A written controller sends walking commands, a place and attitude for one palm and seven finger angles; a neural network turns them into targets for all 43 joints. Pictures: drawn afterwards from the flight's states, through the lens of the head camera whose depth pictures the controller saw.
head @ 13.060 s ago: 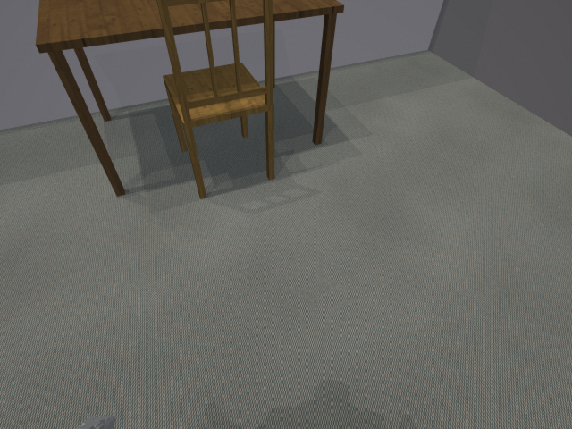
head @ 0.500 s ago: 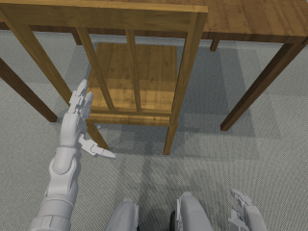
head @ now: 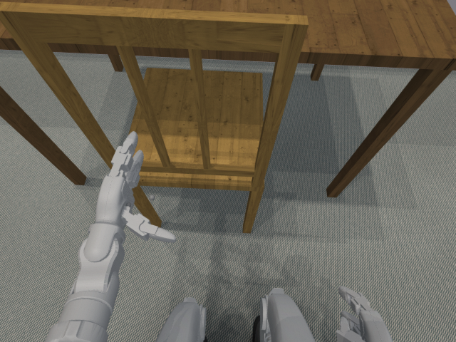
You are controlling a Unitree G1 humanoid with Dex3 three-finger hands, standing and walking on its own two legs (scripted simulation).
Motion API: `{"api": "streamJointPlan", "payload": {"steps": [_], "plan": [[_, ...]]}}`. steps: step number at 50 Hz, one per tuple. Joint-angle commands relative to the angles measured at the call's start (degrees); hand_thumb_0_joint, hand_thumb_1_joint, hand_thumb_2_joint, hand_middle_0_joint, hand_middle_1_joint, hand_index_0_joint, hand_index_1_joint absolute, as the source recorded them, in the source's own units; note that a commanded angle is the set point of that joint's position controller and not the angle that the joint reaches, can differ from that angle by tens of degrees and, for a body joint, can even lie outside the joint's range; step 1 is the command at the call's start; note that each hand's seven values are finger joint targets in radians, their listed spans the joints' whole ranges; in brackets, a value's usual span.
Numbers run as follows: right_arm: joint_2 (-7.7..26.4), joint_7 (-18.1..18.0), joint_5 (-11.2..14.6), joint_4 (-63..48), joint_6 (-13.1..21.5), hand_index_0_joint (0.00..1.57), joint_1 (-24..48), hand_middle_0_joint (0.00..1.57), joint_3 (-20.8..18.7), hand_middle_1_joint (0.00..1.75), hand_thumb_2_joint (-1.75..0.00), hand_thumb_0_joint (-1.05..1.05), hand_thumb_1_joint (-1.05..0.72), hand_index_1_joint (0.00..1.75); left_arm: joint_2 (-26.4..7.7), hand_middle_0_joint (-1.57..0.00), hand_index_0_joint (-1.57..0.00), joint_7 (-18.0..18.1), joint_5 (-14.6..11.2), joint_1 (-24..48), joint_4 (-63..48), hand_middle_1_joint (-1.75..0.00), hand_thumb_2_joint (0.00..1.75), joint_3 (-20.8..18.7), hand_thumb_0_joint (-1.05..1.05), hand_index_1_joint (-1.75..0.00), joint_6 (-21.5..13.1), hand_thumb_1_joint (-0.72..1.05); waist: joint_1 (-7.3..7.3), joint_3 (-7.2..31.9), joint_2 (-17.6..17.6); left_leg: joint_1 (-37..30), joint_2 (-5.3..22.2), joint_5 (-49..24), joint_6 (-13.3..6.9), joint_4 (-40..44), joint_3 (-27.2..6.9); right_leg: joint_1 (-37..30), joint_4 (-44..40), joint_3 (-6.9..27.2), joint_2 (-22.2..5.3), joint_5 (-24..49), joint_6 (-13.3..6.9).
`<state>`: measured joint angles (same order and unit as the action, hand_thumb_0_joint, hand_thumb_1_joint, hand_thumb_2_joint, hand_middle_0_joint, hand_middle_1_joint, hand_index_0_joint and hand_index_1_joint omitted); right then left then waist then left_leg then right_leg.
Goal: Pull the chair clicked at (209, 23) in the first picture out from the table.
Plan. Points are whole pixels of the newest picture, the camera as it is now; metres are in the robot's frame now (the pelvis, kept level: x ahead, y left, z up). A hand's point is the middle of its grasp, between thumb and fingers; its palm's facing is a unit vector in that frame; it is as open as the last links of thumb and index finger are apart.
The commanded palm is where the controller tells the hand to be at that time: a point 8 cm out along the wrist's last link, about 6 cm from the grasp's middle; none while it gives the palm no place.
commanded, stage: aim the fingers beside a spindle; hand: left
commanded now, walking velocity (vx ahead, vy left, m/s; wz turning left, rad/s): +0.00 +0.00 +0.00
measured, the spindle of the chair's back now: (150, 120) +0.51 +0.16 +0.03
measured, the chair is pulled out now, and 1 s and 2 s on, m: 0.00 0.00 0.00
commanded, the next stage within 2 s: push the fingers through the gap in 1.68 s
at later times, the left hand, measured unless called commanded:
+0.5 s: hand (149, 194) +0.35 +0.14 +0.03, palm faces -0.04 -1.00 -0.06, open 16.9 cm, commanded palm +0.33 +0.19 +0.02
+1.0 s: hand (146, 193) +0.36 +0.15 +0.01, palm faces -0.07 -1.00 -0.04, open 16.9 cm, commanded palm +0.34 +0.20 +0.02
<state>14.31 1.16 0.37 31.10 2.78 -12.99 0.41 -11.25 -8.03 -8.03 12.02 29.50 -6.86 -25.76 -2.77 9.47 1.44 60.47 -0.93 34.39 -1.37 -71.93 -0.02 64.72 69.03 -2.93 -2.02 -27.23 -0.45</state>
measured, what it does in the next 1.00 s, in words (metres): stands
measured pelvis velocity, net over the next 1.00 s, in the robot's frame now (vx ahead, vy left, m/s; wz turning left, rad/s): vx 0.00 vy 0.00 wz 0.00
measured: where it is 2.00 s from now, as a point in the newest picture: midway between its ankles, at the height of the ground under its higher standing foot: outside the picture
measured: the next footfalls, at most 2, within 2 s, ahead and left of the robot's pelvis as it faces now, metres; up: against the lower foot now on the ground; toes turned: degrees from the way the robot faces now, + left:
none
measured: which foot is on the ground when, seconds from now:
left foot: down 0.00-1.00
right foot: down 0.00-1.00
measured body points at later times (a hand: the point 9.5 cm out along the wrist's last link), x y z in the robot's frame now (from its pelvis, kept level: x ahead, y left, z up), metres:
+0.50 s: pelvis +0.00 +0.00 +0.00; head +0.12 -0.01 +0.44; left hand +0.35 +0.19 +0.04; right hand +0.14 -0.25 -0.11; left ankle -0.01 +0.10 -0.63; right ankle +0.05 -0.12 -0.63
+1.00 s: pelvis +0.00 +0.00 +0.00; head +0.12 +0.00 +0.43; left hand +0.36 +0.21 +0.01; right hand +0.14 -0.25 -0.11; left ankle -0.01 +0.10 -0.63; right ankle +0.05 -0.12 -0.63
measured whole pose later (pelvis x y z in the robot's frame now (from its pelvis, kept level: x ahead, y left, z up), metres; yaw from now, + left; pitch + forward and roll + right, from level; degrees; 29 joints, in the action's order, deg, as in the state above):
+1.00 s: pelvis +0.00 +0.00 +0.00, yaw +0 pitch +24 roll -1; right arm 14.6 0.6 0.5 31.8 3.9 -13.0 0.4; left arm -12.9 -10.6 -9.8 13.9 30.7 -8.1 -25.8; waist -3.0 9.2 1.7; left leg 61.4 -0.8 34.6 -1.4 -72.4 -0.6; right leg 65.2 68.9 -3.5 -1.9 -27.2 -0.4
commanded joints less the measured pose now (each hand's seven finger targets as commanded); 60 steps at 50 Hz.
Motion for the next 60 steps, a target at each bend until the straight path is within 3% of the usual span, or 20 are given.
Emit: {"api": "streamJointPlan", "payload": {"steps": [1, 3, 7, 10, 14, 19, 24, 27, 28, 31, 33, 37, 38, 43, 47, 53, 56, 57, 58, 60], "plan": [[7.4, -1.2, 0.0, -7.4, 3.6, 0.20, -1.5, 0.20, -3.5, 0.30, -0.90, 0.00, -0.90, 0.30, -6.4, -0.06, -0.06, -0.4, -1.7, 13.0, -20.7, -0.08, 0.30, -1.3, 0.00, -0.08, -7.1, -0.50, -0.32, 26.3, 1.4, -11.6, 0.0, -22.2, 0.8, 9.8, -1.8, -21.9, -7.2, 1.7, 1.4, 16.3, -1.4], [7.4, -1.5, -0.3, -6.4, 4.1, 0.20, -1.8, 0.20, -3.5, 0.30, -0.90, 0.00, -0.90, 0.30, -7.0, -0.06, -0.06, 0.4, -1.5, 15.4, -23.1, -0.08, 0.30, -1.1, 0.00, -0.08, -8.4, -0.50, -1.08, 26.6, 3.2, -14.0, 0.3, -24.5, 1.2, 9.5, -2.7, -20.0, -6.6, 1.4, 1.4, 16.7, -1.3], [7.9, -1.7, -0.3, -4.5, 4.2, 0.20, -1.8, 0.20, -3.4, 0.30, -0.90, 0.00, -0.90, 0.30, -5.8, -0.06, -0.06, 1.2, 0.0, 15.6, -14.0, -0.08, 0.30, -0.6, 0.00, -0.08, -7.2, -0.50, -2.57, 20.3, 0.2, -9.3, 0.3, -18.6, 0.7, 9.0, -2.7, -16.2, -6.9, 0.9, 1.5, 11.9, -1.1], [8.3, -1.4, 0.0, -4.4, 3.4, 0.20, -1.8, 0.20, -3.2, 0.30, -0.90, 0.00, -0.90, 0.30, -5.2, -0.06, -0.06, 0.8, 0.5, 13.7, -6.0, -0.08, 0.30, -1.2, 0.00, -0.08, -4.4, -0.50, -2.05, 17.4, -1.9, -5.3, -0.2, -14.9, 0.7, 9.3, -2.0, -16.2, -7.5, 1.1, 1.4, 9.5, -1.3], [8.2, -1.0, 0.1, -6.6, 2.8, 0.20, -1.5, 0.20, -3.4, 0.30, -0.90, 0.00, -0.90, 0.30, -5.7, -0.06, -0.06, -0.3, -0.3, 12.3, -9.1, -0.08, 0.30, -2.1, 0.00, -0.08, -3.5, -0.50, 0.07, 23.3, 0.2, -7.1, -0.5, -18.7, 0.8, 9.5, -1.4, -20.2, -6.8, 1.6, 1.2, 13.6, -1.6], [7.1, -1.1, -0.2, -7.7, 3.5, 0.20, -1.9, 0.20, -3.5, 0.30, -0.90, 0.00, -0.90, 0.30, -8.8, -0.06, -0.06, 0.9, -1.8, 10.9, -21.6, -0.08, 0.30, -4.5, 0.00, -0.08, -6.8, -0.50, 0.73, 30.3, 0.6, -11.2, -0.2, -25.6, 0.7, 9.4, -1.3, -26.5, -6.6, 2.4, 1.3, 21.6, -1.2], [7.4, -1.3, 0.0, -5.3, 3.6, 0.20, -1.6, 0.20, -3.1, 0.30, -0.90, 0.00, -0.90, 0.30, -6.2, -0.06, -0.06, 1.0, -0.7, 10.5, -12.9, -0.08, 0.30, -2.4, 0.00, -0.08, -6.3, -0.50, -1.88, 18.9, -2.3, -5.9, 0.0, -17.7, 0.5, 9.4, -1.4, -20.1, -7.7, 1.8, 1.5, 14.1, -0.8], [8.2, -1.3, 0.4, -5.2, 3.6, 0.20, -1.7, 0.20, -3.2, 0.30, -0.90, 0.00, -0.90, 0.30, -4.5, -0.06, -0.06, -0.9, -0.4, 10.8, -8.2, -0.08, 0.30, -0.6, 0.00, -0.08, -5.1, -0.50, -2.34, 16.4, -3.0, -4.3, -0.2, -13.8, 0.3, 9.4, -1.4, -17.8, -8.6, 1.7, 1.6, 9.4, -1.2], [8.2, -1.3, 0.4, -5.3, 3.7, 0.20, -1.5, 0.20, -3.3, 0.30, -0.90, 0.00, -0.90, 0.30, -3.5, -0.06, -0.06, -1.5, -0.5, 12.4, -8.8, -0.08, 0.30, 0.8, 0.00, -0.08, -5.0, -0.50, -2.36, 17.5, -0.7, -5.3, -0.3, -14.4, 0.4, 9.3, -1.2, -17.2, -8.5, 1.8, 1.3, 9.9, -1.3], [8.3, -1.6, 0.5, -5.6, 3.9, 0.20, -1.7, 0.20, -3.5, 0.30, -0.90, 0.00, -0.90, 0.30, -4.6, -0.06, -0.06, -2.7, -1.5, 14.3, -10.9, -0.08, 0.30, 0.3, 0.00, -0.08, -4.8, -0.50, -2.02, 21.0, -0.9, -6.6, -0.3, -15.8, 0.3, 9.0, -1.3, -19.1, -8.5, 2.0, 1.2, 11.3, -1.2], [8.2, -1.9, 0.2, -5.8, 4.2, 0.20, -1.8, 0.20, -3.5, 0.30, -0.90, 0.00, -0.90, 0.30, -7.9, -0.06, -0.06, -2.0, -1.9, 16.1, -14.6, -0.08, 0.30, -2.6, 0.00, -0.08, -5.8, -0.50, -0.99, 24.4, 1.7, -8.4, -0.3, -18.4, 0.4, 8.9, -1.5, -20.4, -7.6, 2.2, 1.2, 13.4, -1.3], [7.6, -1.9, -0.4, -5.6, 4.5, 0.20, -2.0, 0.20, -3.2, 0.30, -0.90, 0.00, -0.90, 0.30, -12.2, -0.06, -0.06, 0.8, -1.3, 16.8, -17.7, -0.08, 0.30, -7.3, 0.00, -0.08, -7.6, -0.50, 0.05, 27.1, 2.3, -9.5, -0.3, -22.3, 0.7, 8.9, -1.8, -22.6, -6.1, 2.1, 1.4, 17.0, -1.3], [7.3, -1.7, -0.5, -5.6, 4.4, 0.20, -1.9, 0.20, -3.1, 0.30, -0.90, 0.00, -0.90, 0.30, -11.5, -0.06, -0.06, 1.1, -1.2, 14.1, -15.9, -0.08, 0.30, -7.6, 0.00, -0.08, -7.3, -0.50, 0.42, 26.6, 1.9, -9.5, -0.3, -22.8, 0.8, 9.1, -1.7, -22.8, -6.1, 2.0, 1.4, 17.4, -1.2], [8.1, -1.3, 0.1, -5.1, 3.7, 0.20, -1.9, 0.20, -3.0, 0.30, -0.90, 0.00, -0.90, 0.30, -6.6, -0.06, -0.06, -0.8, -0.9, 12.4, -6.3, -0.08, 0.30, -3.5, 0.00, -0.08, -4.3, -0.50, -1.82, 20.0, -1.9, -4.5, -0.2, -17.2, 0.4, 9.1, -1.1, -20.0, -7.6, 1.7, 1.6, 13.6, -1.0], [8.3, -1.2, 0.7, -6.4, 3.7, 0.20, -2.0, 0.20, -3.4, 0.30, -0.90, 0.00, -0.90, 0.30, -3.8, -0.06, -0.06, -3.7, -2.1, 11.7, -8.9, -0.08, 0.30, 0.0, 0.00, -0.08, -3.6, -0.50, -1.75, 21.9, -0.5, -7.5, -0.1, -19.4, 0.5, 9.6, -1.4, -20.0, -7.7, 1.3, 1.6, 14.8, -1.4], [7.9, -1.5, -0.3, -5.8, 4.5, 0.20, -2.9, 0.20, -3.7, 0.30, -0.90, 0.00, -0.90, 0.30, -8.8, -0.06, -0.06, -0.4, -2.2, 13.9, -20.2, -0.08, 0.30, -3.7, 0.00, -0.08, -6.9, -0.50, -0.68, 27.5, 2.9, -14.0, 0.3, -26.9, 1.5, 9.5, -2.9, -20.3, -6.4, 0.8, 1.6, 18.2, -1.3], [7.8, -1.3, -0.5, -4.7, 4.1, 0.20, -2.5, 0.20, -3.4, 0.30, -0.90, 0.00, -0.90, 0.30, -8.6, -0.06, -0.06, 1.9, -0.7, 13.9, -15.6, -0.08, 0.30, -4.5, 0.00, -0.08, -7.1, -0.50, -1.37, 22.8, 0.3, -10.8, 0.4, -23.9, 1.4, 9.3, -2.8, -18.2, -6.1, 0.5, 1.8, 16.0, -1.2], [7.8, -1.3, -0.5, -4.8, 3.9, 0.20, -2.7, 0.20, -3.4, 0.30, -0.90, 0.00, -0.90, 0.30, -9.6, -0.06, -0.06, 2.3, 0.1, 13.4, -14.5, -0.08, 0.30, -5.5, 0.00, -0.08, -7.1, -0.50, -0.77, 22.5, 0.9, -10.2, 0.3, -23.6, 1.4, 9.6, -2.9, -18.0, -5.7, 0.5, 1.8, 15.4, -1.4], [7.6, -1.0, -0.5, -5.0, 3.7, 0.20, -2.3, 0.20, -3.3, 0.30, -0.90, 0.00, -0.90, 0.30, -7.5, -0.06, -0.06, 2.3, 0.6, 12.7, -13.3, -0.08, 0.30, -3.7, 0.00, -0.08, -6.7, -0.50, -0.83, 21.4, 2.4, -10.6, 0.2, -23.3, 1.6, 9.8, -2.7, -16.9, -5.8, 0.3, 1.7, 14.8, -1.5], [7.8, -0.6, -0.4, -5.3, 3.2, 0.20, -2.1, 0.20, -3.2, 0.30, -0.90, 0.00, -0.90, 0.30, -4.9, -0.06, -0.06, 1.6, 0.7, 10.6, -10.2, -0.08, 0.30, -1.4, 0.00, -0.08, -5.4, -0.50, -1.04, 20.3, 0.6, -9.3, 0.2, -21.1, 1.4, 10.0, -2.4, -17.1, -6.5, 0.2, 1.7, 13.5, -1.5]]}}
